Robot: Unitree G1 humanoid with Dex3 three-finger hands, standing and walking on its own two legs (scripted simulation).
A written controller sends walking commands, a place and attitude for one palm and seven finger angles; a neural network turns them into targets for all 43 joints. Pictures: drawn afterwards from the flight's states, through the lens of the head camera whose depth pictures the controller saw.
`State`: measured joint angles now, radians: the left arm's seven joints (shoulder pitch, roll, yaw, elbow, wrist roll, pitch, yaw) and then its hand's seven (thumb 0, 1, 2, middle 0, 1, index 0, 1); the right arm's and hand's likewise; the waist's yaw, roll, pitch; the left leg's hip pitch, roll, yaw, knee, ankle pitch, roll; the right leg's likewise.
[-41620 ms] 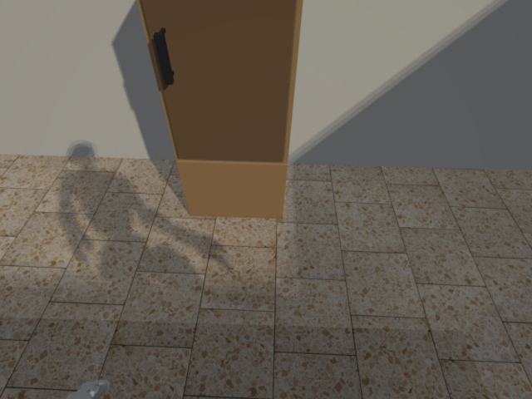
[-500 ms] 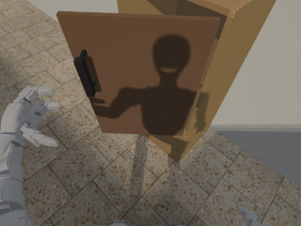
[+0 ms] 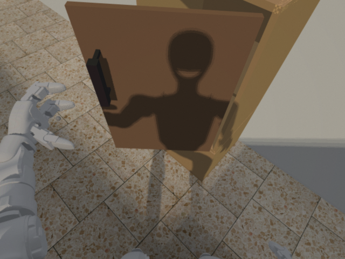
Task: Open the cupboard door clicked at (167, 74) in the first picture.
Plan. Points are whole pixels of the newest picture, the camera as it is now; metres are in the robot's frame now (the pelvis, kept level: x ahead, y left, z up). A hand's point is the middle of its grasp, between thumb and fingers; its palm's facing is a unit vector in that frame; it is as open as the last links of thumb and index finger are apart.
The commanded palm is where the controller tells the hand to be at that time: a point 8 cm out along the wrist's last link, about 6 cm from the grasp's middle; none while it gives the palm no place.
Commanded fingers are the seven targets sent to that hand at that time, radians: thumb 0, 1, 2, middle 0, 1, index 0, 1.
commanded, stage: move the hooked fingers beside the handle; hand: left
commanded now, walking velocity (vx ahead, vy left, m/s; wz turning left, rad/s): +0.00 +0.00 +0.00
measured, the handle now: (101, 79) +0.54 +0.19 +0.08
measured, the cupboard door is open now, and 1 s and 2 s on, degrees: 41 41 41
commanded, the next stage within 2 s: slide the fingers in behind the handle in 1.62 s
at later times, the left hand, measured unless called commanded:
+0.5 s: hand (73, 95) +0.46 +0.24 +0.09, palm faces -0.02 -1.00 +0.00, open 14.0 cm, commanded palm +0.45 +0.29 +0.08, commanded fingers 0.00 -0.50 0.30 -0.30 -1.20 -0.30 -1.20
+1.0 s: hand (70, 92) +0.48 +0.26 +0.09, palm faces +0.00 -1.00 -0.03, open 14.0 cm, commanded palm +0.46 +0.29 +0.08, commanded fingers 0.00 -0.50 0.30 -0.30 -1.20 -0.30 -1.20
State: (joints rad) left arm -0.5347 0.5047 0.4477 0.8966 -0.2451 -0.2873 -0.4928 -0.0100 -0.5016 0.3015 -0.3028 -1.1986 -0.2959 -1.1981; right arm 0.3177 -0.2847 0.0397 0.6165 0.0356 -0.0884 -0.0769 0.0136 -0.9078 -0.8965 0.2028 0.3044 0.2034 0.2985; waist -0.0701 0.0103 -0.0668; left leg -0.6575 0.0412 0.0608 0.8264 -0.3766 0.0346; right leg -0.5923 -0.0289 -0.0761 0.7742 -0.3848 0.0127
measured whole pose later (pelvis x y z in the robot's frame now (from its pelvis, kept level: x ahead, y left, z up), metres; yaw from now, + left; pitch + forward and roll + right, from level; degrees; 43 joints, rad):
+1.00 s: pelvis +0.01 -0.01 -0.01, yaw -2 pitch +18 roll -3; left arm -0.79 0.69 0.52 1.15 -0.15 -0.34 -0.49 -0.01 -0.50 0.30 -0.30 -1.20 -0.30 -1.20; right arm 0.42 -0.30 0.04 0.61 0.02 0.06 -0.05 0.01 -0.91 -0.90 0.20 0.30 0.20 0.30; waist -0.15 0.01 -0.08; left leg -0.82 0.08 0.06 0.91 -0.41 0.02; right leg -0.75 0.01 -0.07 0.83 -0.40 0.00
